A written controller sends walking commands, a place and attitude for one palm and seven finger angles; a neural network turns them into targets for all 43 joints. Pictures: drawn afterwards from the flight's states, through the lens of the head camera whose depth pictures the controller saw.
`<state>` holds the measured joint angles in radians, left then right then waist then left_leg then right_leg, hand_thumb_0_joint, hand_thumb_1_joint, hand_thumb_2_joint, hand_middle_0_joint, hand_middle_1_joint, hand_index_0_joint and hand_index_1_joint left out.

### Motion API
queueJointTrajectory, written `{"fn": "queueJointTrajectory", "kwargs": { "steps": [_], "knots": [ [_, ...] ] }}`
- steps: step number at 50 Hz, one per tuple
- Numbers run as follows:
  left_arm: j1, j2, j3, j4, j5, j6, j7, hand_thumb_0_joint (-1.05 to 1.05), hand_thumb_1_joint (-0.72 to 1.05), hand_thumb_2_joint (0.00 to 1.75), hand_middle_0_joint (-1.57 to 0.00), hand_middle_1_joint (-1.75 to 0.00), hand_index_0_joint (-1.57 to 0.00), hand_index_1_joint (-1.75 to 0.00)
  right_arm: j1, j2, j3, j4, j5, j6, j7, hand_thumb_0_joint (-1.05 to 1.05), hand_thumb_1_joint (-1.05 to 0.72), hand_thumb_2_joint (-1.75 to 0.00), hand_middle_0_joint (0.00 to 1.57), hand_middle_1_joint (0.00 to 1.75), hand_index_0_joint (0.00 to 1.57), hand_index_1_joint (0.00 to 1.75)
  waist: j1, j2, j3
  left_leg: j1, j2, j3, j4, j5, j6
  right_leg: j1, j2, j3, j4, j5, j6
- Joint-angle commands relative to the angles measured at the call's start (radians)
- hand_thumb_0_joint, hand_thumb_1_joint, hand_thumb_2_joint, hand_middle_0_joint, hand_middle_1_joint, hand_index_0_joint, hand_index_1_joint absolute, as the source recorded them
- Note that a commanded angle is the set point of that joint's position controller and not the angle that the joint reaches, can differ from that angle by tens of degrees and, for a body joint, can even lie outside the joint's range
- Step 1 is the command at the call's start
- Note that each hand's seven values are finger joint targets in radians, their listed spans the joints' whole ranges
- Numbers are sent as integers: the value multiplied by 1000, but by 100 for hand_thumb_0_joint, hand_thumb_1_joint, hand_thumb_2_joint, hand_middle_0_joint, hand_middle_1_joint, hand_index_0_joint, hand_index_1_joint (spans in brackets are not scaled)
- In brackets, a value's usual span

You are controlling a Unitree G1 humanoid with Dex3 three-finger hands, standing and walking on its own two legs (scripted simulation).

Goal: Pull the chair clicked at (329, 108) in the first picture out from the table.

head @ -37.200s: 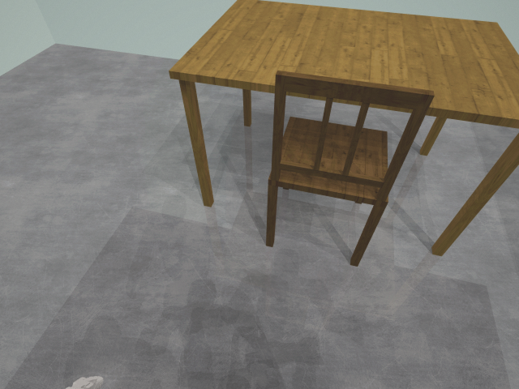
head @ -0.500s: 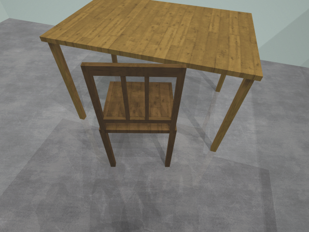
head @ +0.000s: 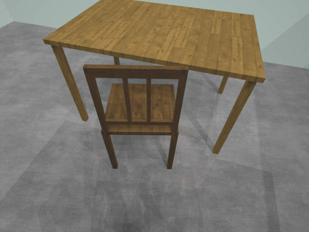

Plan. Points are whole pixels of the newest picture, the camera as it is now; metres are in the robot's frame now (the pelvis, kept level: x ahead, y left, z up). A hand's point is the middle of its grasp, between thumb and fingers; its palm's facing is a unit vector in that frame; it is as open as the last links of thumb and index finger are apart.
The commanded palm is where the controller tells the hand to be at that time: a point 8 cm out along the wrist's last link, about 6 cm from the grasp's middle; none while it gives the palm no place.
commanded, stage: shuffle to correct the standing spot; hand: left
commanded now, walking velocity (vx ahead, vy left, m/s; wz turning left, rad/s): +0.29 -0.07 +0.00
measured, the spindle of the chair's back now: (127, 100) +0.66 +0.16 -0.12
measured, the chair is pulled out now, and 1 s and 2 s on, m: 0.13 0.13 0.13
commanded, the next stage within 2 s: come to a stop and stand still in 0.70 s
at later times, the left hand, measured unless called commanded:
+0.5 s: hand out of the picture +0.10 +0.16 -0.18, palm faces +0.06 -0.98 -0.16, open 7.3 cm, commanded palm none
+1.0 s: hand (127, 200) +0.26 +0.11 -0.19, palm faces +0.13 -0.98 -0.16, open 7.3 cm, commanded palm none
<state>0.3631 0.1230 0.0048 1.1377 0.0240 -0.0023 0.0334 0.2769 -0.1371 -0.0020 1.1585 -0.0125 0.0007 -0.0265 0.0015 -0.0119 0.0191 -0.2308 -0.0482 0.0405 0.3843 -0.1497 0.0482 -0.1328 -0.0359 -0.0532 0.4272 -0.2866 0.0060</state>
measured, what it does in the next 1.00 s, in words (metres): walks ahead: right foot, then left foot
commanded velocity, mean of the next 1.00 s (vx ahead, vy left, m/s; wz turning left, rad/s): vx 0.12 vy -0.03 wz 0.00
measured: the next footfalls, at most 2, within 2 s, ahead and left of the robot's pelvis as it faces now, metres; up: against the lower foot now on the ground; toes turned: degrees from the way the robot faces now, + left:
right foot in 0.68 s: +0.30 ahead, -0.16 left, +0.00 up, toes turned +1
left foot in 0.94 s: +0.32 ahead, +0.05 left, +0.00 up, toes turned +8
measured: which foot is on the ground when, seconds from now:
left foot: down 0.00-0.68, up 0.70-0.92, down 0.94-1.00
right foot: down 0.00-0.32, up 0.34-0.66, down 0.68-1.00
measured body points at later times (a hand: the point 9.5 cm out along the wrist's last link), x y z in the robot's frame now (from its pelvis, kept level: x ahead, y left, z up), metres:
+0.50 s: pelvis +0.11 -0.01 +0.00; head +0.14 +0.00 +0.44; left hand +0.10 +0.21 -0.17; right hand +0.08 -0.22 -0.16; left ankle +0.07 +0.09 -0.74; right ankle +0.11 -0.13 -0.67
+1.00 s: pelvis +0.26 -0.06 -0.01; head +0.26 -0.04 +0.44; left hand +0.25 +0.16 -0.17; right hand +0.33 -0.29 -0.15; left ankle +0.28 +0.04 -0.74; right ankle +0.26 -0.16 -0.74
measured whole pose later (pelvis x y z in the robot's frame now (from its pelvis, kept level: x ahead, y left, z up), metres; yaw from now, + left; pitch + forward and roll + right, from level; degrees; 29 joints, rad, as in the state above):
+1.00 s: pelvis +0.26 -0.06 -0.01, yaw +4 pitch -2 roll -1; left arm 0.26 0.15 0.03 1.09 0.02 0.00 0.03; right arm 0.19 -0.16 -0.02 1.08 -0.01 -0.03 -0.03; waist 0.03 -0.02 0.04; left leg -0.26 0.04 0.10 0.54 -0.23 0.02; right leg -0.20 0.00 -0.11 0.50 -0.26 -0.03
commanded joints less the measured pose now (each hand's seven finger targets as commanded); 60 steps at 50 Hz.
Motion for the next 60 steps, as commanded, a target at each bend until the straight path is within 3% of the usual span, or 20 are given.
{"fn": "queueJointTrajectory", "kwargs": {
  "steps": [1, 5, 9, 13, 14, 15, 16, 19, 23, 29, 32, 34, 35, 37, 39, 45, 48, 50, 56, 60],
  "knots": [
    [117, 84, 27, -21, 9, -1, -10, 0, 90, 90, -20, -30, -20, -30, 68, -111, -29, -31, -11, 2, -4, 0, -90, -90, 20, 30, 20, 30, 3, 30, 128, -106, 137, -204, -141, -484, 12, -134, -40, 43, -53, -280, -35],
    [167, 92, 41, -21, 4, -12, -17, 0, 90, 90, -20, -30, -20, -30, 78, -82, -32, -54, -10, -14, -3, 0, -90, -90, 20, 30, 20, 30, 19, -41, 126, -178, 97, -133, 8, -370, 15, -73, -85, 113, -85, -288, -87],
    [194, 126, 57, -23, 2, -34, -6, 0, 90, 90, -20, -30, -20, -30, 15, -48, -30, -108, -13, -36, 7, 0, -90, -90, 20, 30, 20, 30, 29, -171, 147, -336, 72, 35, 348, -234, -9, 38, -276, 316, -189, -192, -193],
    [108, 125, 58, -36, 9, -38, -8, 0, 90, 90, -20, -30, -20, -30, 115, -23, -31, -94, -8, -54, 10, 0, -90, -90, 20, 30, 20, 30, -57, -63, 134, -72, 84, 70, 151, -188, 0, -97, -214, 121, 27, 152, -160],
    [86, 98, 52, -48, 0, -36, -16, 0, 90, 90, -20, -30, -20, -30, 244, -65, -36, -47, -13, -63, 4, 0, -90, -90, 20, 30, 20, 30, -95, 65, 86, 123, 116, -40, 42, -83, 34, -207, -93, 3, 260, 198, -105],
    [89, 52, 44, -72, -7, -41, -26, 0, 90, 90, -20, -30, -20, -30, 374, -165, -61, -5, -22, -68, -10, 0, -90, -90, 20, 30, 20, 30, -116, 279, 7, 306, 351, -386, -66, 1, 129, -408, 21, -90, 529, -70, -38],
    [-10, 77, 43, -112, 4, -39, -21, 0, 90, 90, -20, -30, -20, -30, 412, -179, -56, 9, -22, -64, -18, 0, -90, -90, 20, 30, 20, 30, -134, 260, 78, 251, 433, -508, -144, 72, 171, -501, 34, -15, 725, -262, -54],
    [-51, 51, 50, -113, 7, -35, -35, 0, 90, 90, -20, -30, -20, -30, 252, -109, -31, -34, -12, -79, -23, 0, -90, -90, 20, 30, 20, 30, -53, 41, 119, 100, 407, -363, -160, 135, 183, -533, -70, 83, 781, -89, -39],
    [-42, 29, 49, -115, 2, -17, -48, 0, 90, 90, -20, -30, -20, -30, 188, -113, -33, -41, -5, -91, -24, 0, -90, -90, 20, 30, 20, 30, -16, 103, 41, 134, 308, -139, -151, 300, 144, -480, -64, 31, 622, 8, -8],
    [-149, 53, 57, -156, -1, -17, -55, 0, 90, 90, -20, -30, -20, -30, 147, -139, -54, -40, -20, -66, -16, 0, -90, -90, 20, 30, 20, 30, -31, 143, 80, 80, 300, -73, -122, 177, 109, -318, -44, -39, 262, 47, -20],
    [49, 116, 75, -90, 3, -37, -48, 0, 90, 90, -20, -30, -20, -30, 128, -140, -57, -38, -16, -53, -5, 0, -90, -90, 20, 30, 20, 30, 62, -14, -25, -27, 219, -11, 150, 91, 46, 44, 5, -61, 76, 145, -32],
    [171, 267, 100, -65, -3, -44, -27, 0, 90, 90, -20, -30, -20, -30, 177, -59, -47, -76, -2, -42, 3, 0, -90, -90, 20, 30, 20, 30, 75, -379, -126, -308, 41, 76, 686, -484, -22, 243, -359, 440, -149, 92, -196],
    [120, 247, 94, -83, -9, -33, -16, 0, 90, 90, -20, -30, -20, -30, 125, -79, -49, -95, -3, -28, -1, 0, -90, -90, 20, 30, 20, 30, 73, -241, -71, -343, 89, 2, 807, -487, -14, 133, -373, 477, -198, -86, -251],
    [-19, 178, 82, -123, -4, -30, -8, 0, 90, 90, -20, -30, -20, -30, 37, -80, -53, -114, -14, -27, 9, 0, -90, -90, 20, 30, 20, 30, 34, -158, 41, -359, 159, -31, 839, -342, -13, -62, -313, 380, -220, -183, -238],
    [-83, 138, 67, -141, 4, -41, -5, 0, 90, 90, -20, -30, -20, -30, 72, -55, -49, -101, -19, -18, 15, 0, -90, -90, 20, 30, 20, 30, -17, -98, 20, -234, 164, -6, 680, -287, -34, -155, -255, 202, -207, 16, -201],
    [-86, 134, 45, -111, -9, -39, -7, 0, 90, 90, -20, -30, -20, -30, 113, -6, -13, -59, -3, -27, 1, 0, -90, -90, 20, 30, 20, 30, -26, 1, -45, 90, 94, 41, 65, -7, -78, -144, -162, 93, -60, 344, -138],
    [-46, 106, 31, -103, -10, -20, 2, 0, 90, 90, -20, -30, -20, -30, 29, -117, -23, -95, 0, -26, -4, 0, -90, -90, 20, 30, 20, 30, 14, 62, -7, 51, 242, -81, 12, 344, -17, -96, -77, 49, -25, 204, -29],
    [-24, 129, 32, -89, -10, -8, 7, 0, 90, 90, -20, -30, -20, -30, -35, -117, -25, -108, 7, -23, -13, 0, -90, -90, 20, 30, 20, 30, 28, 180, 17, 51, 237, -94, -6, 477, -1, -69, -73, 47, 17, 241, -17],
    [2, 153, 44, -116, -1, 2, 14, 0, 90, 90, -20, -30, -20, -30, -55, -169, -62, -162, 1, 10, -20, 0, -90, -90, 20, 30, 20, 30, 6, 68, -79, 170, 249, -84, 81, 575, 13, -114, -75, 48, 89, 354, -20],
    [4, 162, 50, -147, 4, 9, 12, 0, 90, 90, -20, -30, -20, -30, -93, -163, -71, -196, -1, 25, -14, 0, -90, -90, 20, 30, 20, 30, 11, -4, -91, 99, 214, -60, 125, 342, -2, -105, -96, 100, 72, 390, -46]
  ]
}}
